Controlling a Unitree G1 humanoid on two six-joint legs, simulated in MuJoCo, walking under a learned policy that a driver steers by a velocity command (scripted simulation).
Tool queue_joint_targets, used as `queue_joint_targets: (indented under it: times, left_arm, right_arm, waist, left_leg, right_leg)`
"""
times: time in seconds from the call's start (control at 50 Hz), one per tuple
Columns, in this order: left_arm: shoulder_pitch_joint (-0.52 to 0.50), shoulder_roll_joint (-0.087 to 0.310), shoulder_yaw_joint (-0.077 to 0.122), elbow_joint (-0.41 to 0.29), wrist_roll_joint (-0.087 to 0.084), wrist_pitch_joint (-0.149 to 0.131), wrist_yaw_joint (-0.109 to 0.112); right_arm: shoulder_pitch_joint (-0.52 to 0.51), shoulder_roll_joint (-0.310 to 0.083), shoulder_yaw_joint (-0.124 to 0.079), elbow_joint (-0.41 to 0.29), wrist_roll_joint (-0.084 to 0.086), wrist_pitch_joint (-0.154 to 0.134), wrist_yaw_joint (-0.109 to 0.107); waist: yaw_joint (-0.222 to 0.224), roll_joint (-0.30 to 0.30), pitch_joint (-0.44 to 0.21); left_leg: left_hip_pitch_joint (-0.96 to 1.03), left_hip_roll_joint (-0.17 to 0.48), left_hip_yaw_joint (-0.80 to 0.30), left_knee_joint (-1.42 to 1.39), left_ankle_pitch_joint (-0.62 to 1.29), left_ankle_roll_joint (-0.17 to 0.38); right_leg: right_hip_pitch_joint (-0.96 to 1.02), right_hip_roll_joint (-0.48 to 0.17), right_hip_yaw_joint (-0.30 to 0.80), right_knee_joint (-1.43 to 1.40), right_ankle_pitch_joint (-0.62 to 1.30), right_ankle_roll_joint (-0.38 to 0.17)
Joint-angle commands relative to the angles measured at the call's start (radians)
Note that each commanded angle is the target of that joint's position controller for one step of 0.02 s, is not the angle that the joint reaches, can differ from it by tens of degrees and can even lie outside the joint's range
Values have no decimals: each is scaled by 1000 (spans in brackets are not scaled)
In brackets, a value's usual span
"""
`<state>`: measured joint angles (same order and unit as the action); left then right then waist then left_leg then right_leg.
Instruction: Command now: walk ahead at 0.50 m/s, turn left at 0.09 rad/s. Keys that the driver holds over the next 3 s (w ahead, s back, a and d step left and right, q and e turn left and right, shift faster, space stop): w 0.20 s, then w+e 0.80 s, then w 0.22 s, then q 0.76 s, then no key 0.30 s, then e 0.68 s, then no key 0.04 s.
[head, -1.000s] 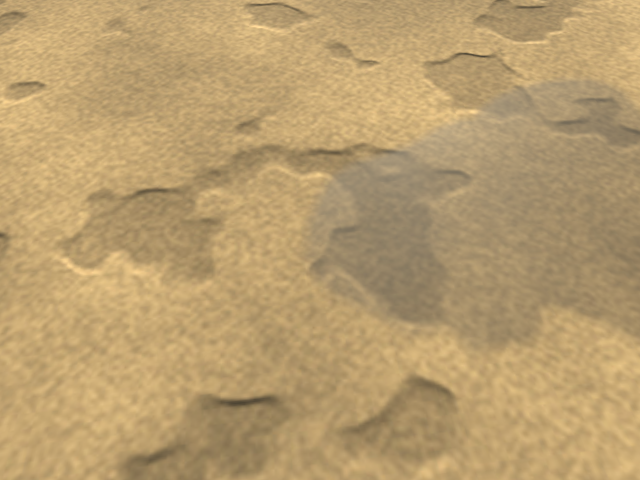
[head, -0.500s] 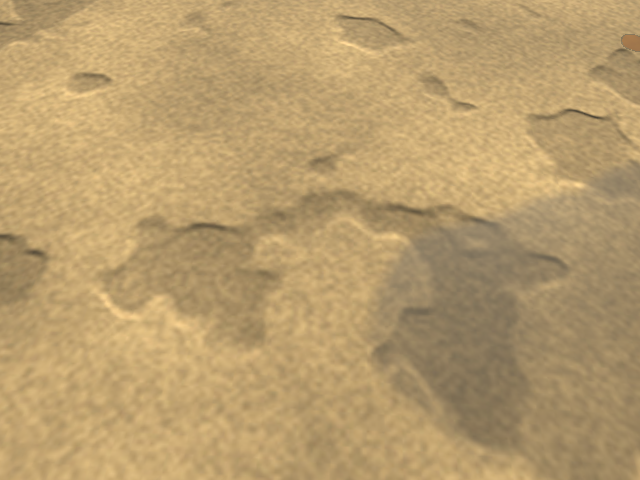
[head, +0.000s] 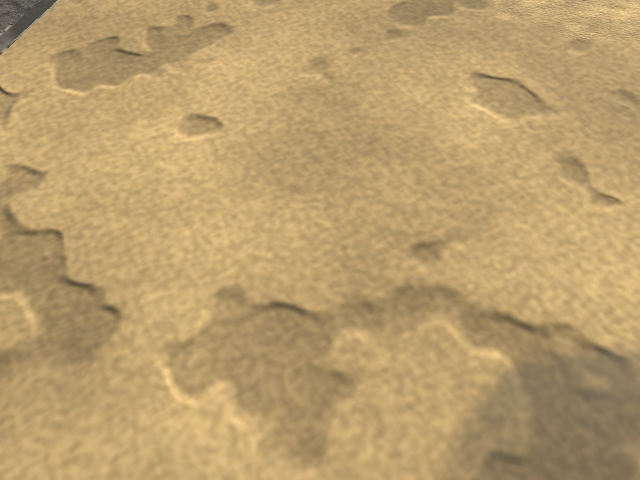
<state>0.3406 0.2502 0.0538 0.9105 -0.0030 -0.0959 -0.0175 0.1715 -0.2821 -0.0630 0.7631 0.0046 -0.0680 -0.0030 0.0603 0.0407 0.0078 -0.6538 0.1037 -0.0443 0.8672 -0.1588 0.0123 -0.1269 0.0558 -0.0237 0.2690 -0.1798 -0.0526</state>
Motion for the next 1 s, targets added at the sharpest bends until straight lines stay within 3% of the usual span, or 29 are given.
queue_joint_targets:
  times: [0.02, 0.08, 0.14, 0.18, 0.2, 0.22, 0.24, 0.26, 0.28, 0.3, 0.32, 0.34, 0.38, 0.42, 0.48, 0.56, 0.66, 0.72, 0.74, 0.76, 0.78, 0.8, 0.82, 0.84, 0.86, 0.88, 0.9, 0.94, 1.0]
  left_arm:
    - [-40, 173, 35, -61, -12, -10, 11]
    - [29, 181, 34, -32, -19, 0, 12]
    - [59, 191, 36, -11, -22, 17, 14]
    - [45, 211, 42, -8, -22, 28, 19]
    - [27, 212, 41, -11, -25, 33, 22]
    - [28, 186, 30, -19, -19, 34, 23]
    - [29, 127, 5, -52, 12, 28, 23]
    - [154, 32, -21, -52, -9, 6, 16]
    - [79, 155, 9, -42, -35, -5, 13]
    - [-9, 185, 21, -70, -47, -9, 11]
    - [-43, 169, 21, -72, -41, -5, 17]
    - [-53, 157, 26, -72, -28, 5, 20]
    - [-11, 114, 25, -62, -30, 34, 20]
    - [-27, 91, 25, -74, -29, 52, 21]
    - [-88, 86, 28, -102, -21, 55, 18]
    - [-213, 63, 15, -146, -15, 47, -7]
    - [-348, 58, 6, -232, -16, 47, -38]
    - [-290, 102, 28, -253, -19, 53, -49]
    - [-193, 135, 47, -236, -22, 55, -48]
    - [-33, 191, 80, -197, -24, 55, -36]
    - [102, 291, 113, -171, -22, 67, -12]
    - [34, 358, 117, -201, -27, 60, -10]
    - [67, 276, 90, -213, -16, 50, -16]
    - [43, 222, 77, -208, -10, 39, -15]
    - [-20, 192, 68, -214, -15, 32, -17]
    - [-83, 154, 57, -228, -13, 29, -13]
    - [-119, 139, 49, -249, -2, 29, -9]
    - [-124, 157, 54, -258, -4, 26, -1]
    - [-85, 195, 65, -250, -10, 27, 20]
  right_arm:
    - [-79, -19, 5, -77, 1, -16, 8]
    - [-171, -23, 8, -105, 12, -19, 20]
    - [-225, -41, 6, -136, 16, -26, 35]
    - [-179, -72, -6, -132, 14, -31, 40]
    - [-86, -99, -21, -106, 9, -31, 38]
    - [70, -150, -46, -62, 2, -32, 29]
    - [261, -235, -68, -36, -12, -27, 15]
    - [267, -263, -68, -22, -11, -19, 22]
    - [252, -166, -46, -29, -3, -17, 21]
    - [187, -133, -34, -34, 0, -20, 17]
    - [119, -110, -25, -38, -6, -23, 19]
    - [70, -81, -19, -38, -10, -28, 22]
    - [32, -62, -18, -27, -19, -43, 25]
    - [28, -76, -25, -8, -21, -54, 21]
    - [52, -94, -33, 19, -26, -55, 7]
    - [74, -120, -37, 38, -18, -46, -7]
    - [156, -155, -51, 78, 4, -10, -15]
    - [129, -195, -62, 69, 13, 14, -25]
    - [116, -206, -64, 65, 14, 24, -30]
    - [100, -203, -60, 59, 18, 28, -33]
    - [123, -154, -41, 37, -8, 16, -33]
    - [185, -30, -2, -17, -20, -20, -18]
    - [87, -116, -15, -31, 16, -64, 2]
    - [14, -131, -19, -56, 46, -82, 10]
    - [6, -118, -16, -53, 31, -88, 5]
    - [3, -132, -25, -42, 3, -82, -3]
    - [22, -138, -31, -38, -6, -69, -2]
    - [37, -118, -31, -44, -15, -45, -3]
    - [-49, -84, -18, -77, -22, -31, -6]
  waist:
    - [-11, -109, 7]
    - [24, -111, 30]
    - [21, -122, 48]
    - [-23, -137, 18]
    - [-80, -135, -37]
    - [-148, -113, -140]
    - [-210, 36, -304]
    - [-139, 284, -416]
    - [-179, 144, -320]
    - [-168, 101, -182]
    - [-133, 35, -117]
    - [-103, 38, -62]
    - [-57, 65, -38]
    - [-42, 41, -9]
    - [-50, 16, 14]
    - [-91, 0, 51]
    - [-135, -7, 89]
    - [-73, 47, 18]
    - [-15, 60, -38]
    - [72, 39, -120]
    - [109, -103, -216]
    - [-12, -314, -311]
    - [64, -179, -373]
    - [62, -140, -243]
    - [8, -45, -138]
    - [-28, -42, -99]
    - [-59, -56, -74]
    - [-82, -60, -60]
    - [-63, -70, -24]
  left_leg:
    - [33, -8, 23, -179, 173, -10]
    - [60, -34, 40, -278, 226, -8]
    - [47, -48, 37, -340, 150, 20]
    - [140, -73, 55, -376, 87, 49]
    - [283, -100, 81, -407, 93, 72]
    - [539, -75, 55, -391, 123, 107]
    - [851, 153, -197, -356, 172, 176]
    - [1082, 332, -615, -482, -24, 311]
    - [1004, 296, -586, -529, -144, 269]
    - [867, 262, -429, -554, -109, 225]
    - [733, 220, -327, -590, -41, 202]
    - [633, 185, -245, -630, 6, 192]
    - [523, 158, -144, -697, 61, 184]
    - [490, 157, -61, -731, 143, 190]
    - [519, 150, 40, -745, 224, 183]
    - [542, 126, 165, -759, 240, 149]
    - [732, 185, 216, -683, 357, 134]
    - [785, 191, 256, -503, 801, 100]
    - [770, 179, 269, -360, 921, 85]
    - [677, 139, 290, -146, 873, 51]
    - [411, 86, 293, 175, 472, 3]
    - [-13, -157, 145, 530, -397, -58]
    - [-119, -119, -63, 581, -402, -28]
    - [-170, -74, -54, 543, -330, -3]
    - [-136, -27, -48, 434, -254, 5]
    - [-67, 3, -44, 343, -216, 0]
    - [-4, 18, -46, 308, -189, -7]
    - [40, 18, -31, 227, -162, -36]
    - [33, -6, -7, 38, -9, -77]
  right_leg:
    - [-18, -230, 126, -130, 255, -146]
    - [26, -249, 120, -116, 227, -139]
    - [125, -298, 139, -68, 268, -124]
    - [164, -309, 134, 8, 418, -103]
    - [153, -282, 100, 115, 571, -82]
    - [52, -231, 71, 305, 582, -53]
    - [-178, -154, 25, 644, 229, -13]
    - [-516, -13, 72, 921, -406, 23]
    - [-618, -68, 160, 1017, -400, 16]
    - [-656, -109, 140, 1011, -300, 9]
    - [-612, -151, 122, 968, -215, 16]
    - [-579, -174, 121, 920, -160, 23]
    - [-493, -200, 127, 888, -99, 33]
    - [-518, -202, 134, 860, -45, 44]
    - [-588, -195, 151, 745, 97, 57]
    - [-552, -176, 71, 517, 267, 46]
    - [-610, -152, 0, 386, 167, 4]
    - [-460, -67, -84, 377, 12, -50]
    - [-332, -24, -106, 368, -22, -76]
    - [-91, 14, -96, 291, 45, -114]
    - [216, -141, 160, 273, 78, -179]
    - [500, -373, 764, 119, -67, -387]
    - [530, -392, 830, 28, -110, -370]
    - [435, -359, 672, 32, -58, -325]
    - [270, -309, 543, 31, 42, -285]
    - [148, -273, 459, 22, 131, -259]
    - [57, -249, 419, -2, 192, -255]
    - [-34, -232, 381, -34, 269, -263]
    - [-106, -188, 300, -49, 301, -239]
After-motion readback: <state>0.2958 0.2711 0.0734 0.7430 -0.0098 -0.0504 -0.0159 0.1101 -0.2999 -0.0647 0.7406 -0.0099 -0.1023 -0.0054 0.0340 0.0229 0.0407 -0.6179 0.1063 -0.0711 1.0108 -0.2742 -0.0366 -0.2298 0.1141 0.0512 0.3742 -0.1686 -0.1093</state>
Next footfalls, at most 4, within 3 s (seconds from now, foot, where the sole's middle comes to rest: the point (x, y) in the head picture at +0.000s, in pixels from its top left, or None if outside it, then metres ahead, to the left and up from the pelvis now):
0.22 left None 0.30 0.15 -0.78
0.76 right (419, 445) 0.57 -0.12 -0.78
1.26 left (382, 306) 0.91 -0.05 -0.79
1.72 right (476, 318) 0.88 -0.27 -0.79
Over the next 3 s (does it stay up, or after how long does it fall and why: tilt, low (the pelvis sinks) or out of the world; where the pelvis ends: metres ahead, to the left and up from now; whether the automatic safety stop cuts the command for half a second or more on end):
stays up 0.83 -0.06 -0.01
